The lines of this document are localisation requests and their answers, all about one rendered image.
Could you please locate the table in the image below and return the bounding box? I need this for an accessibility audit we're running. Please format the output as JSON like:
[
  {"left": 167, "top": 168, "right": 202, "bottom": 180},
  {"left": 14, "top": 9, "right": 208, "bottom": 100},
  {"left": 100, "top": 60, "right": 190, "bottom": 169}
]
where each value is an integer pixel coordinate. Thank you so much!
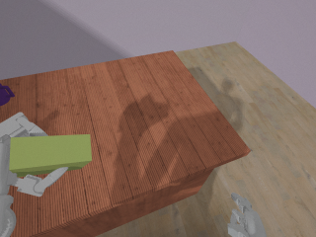
[{"left": 0, "top": 50, "right": 251, "bottom": 237}]

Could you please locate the right robot hand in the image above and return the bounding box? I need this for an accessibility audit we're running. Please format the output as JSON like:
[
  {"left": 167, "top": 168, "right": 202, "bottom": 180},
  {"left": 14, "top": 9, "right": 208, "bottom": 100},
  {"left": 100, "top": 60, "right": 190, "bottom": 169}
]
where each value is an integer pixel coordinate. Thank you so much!
[{"left": 227, "top": 193, "right": 267, "bottom": 237}]

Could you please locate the left robot hand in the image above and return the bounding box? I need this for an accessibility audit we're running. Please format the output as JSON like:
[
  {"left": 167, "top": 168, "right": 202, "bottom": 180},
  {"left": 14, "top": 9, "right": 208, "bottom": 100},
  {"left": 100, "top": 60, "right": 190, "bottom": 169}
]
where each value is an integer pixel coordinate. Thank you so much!
[{"left": 0, "top": 112, "right": 68, "bottom": 197}]

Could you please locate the robot left forearm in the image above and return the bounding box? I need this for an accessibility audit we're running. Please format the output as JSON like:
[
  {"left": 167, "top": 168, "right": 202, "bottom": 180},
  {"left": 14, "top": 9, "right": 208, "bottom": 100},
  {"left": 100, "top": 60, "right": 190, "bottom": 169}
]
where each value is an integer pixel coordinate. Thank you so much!
[{"left": 0, "top": 195, "right": 17, "bottom": 237}]

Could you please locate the sponge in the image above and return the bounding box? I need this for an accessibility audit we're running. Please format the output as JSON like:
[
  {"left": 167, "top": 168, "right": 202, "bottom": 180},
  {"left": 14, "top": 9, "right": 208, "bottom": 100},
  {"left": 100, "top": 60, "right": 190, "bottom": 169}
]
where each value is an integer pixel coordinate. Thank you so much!
[{"left": 9, "top": 134, "right": 92, "bottom": 178}]

